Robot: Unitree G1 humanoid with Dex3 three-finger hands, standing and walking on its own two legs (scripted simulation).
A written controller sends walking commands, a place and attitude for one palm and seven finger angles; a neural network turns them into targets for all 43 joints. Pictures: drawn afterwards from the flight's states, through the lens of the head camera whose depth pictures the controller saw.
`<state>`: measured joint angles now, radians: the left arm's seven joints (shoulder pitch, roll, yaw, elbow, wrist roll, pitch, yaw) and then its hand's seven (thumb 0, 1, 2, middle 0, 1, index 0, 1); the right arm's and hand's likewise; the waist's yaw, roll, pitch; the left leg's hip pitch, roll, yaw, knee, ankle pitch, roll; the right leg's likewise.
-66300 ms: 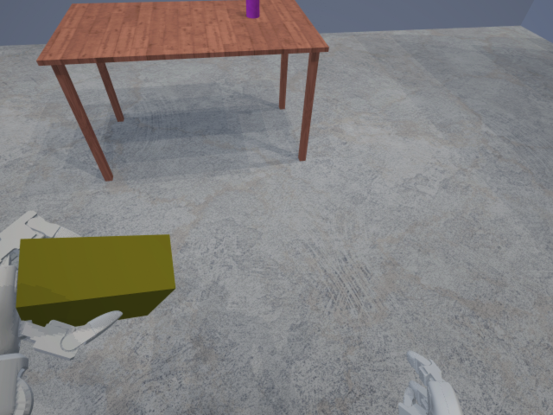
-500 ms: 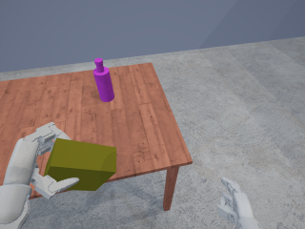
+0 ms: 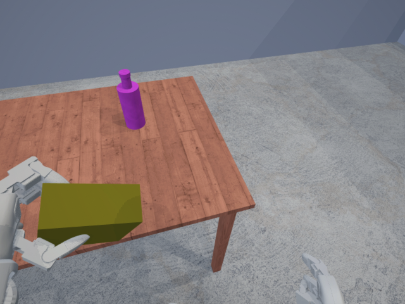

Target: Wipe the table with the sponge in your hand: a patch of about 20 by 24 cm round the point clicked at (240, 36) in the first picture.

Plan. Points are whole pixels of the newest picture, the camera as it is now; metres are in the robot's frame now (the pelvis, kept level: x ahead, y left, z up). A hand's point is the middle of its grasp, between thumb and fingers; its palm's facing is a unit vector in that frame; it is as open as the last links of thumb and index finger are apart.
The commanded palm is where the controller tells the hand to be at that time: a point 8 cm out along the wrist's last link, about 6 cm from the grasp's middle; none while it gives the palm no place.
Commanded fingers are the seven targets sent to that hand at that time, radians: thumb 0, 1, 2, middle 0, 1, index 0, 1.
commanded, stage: step back with the hand held close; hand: left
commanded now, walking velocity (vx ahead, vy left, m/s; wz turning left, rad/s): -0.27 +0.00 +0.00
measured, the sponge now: (102, 216) +0.23 +0.19 +0.11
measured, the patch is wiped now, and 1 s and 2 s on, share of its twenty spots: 1.00 1.00 1.00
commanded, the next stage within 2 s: stop stepping back and stand still in 1.02 s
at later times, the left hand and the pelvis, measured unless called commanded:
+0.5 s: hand (22, 236) +0.17 +0.25 +0.16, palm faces +0.34 -0.83 -0.45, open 10.1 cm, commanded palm +0.11 +0.29 +0.19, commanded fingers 0.00 0.10 1.30 -1.20 -1.60 -1.20 -1.60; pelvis -0.05 +0.01 -0.01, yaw +1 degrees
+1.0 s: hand out of the picture +0.08 +0.25 +0.15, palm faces +0.25 -0.88 -0.40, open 10.1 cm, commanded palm +0.01 +0.28 +0.19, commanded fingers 0.00 0.10 1.30 -1.20 -1.60 -1.20 -1.60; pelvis -0.16 +0.02 +0.01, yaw -3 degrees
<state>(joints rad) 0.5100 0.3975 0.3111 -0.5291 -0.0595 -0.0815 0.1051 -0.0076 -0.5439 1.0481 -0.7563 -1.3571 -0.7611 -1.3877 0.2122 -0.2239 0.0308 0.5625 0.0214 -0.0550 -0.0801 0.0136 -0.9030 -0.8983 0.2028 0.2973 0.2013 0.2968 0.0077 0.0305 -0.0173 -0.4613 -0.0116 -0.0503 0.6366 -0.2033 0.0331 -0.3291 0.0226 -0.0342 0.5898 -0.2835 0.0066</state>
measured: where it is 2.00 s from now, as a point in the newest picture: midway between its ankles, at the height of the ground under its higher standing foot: outside the picture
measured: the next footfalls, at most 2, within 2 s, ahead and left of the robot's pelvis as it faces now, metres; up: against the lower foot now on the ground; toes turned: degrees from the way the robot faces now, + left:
right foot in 0.66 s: -0.10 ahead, -0.13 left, +0.00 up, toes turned +0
left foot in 0.86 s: -0.08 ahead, +0.10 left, +0.00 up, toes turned -1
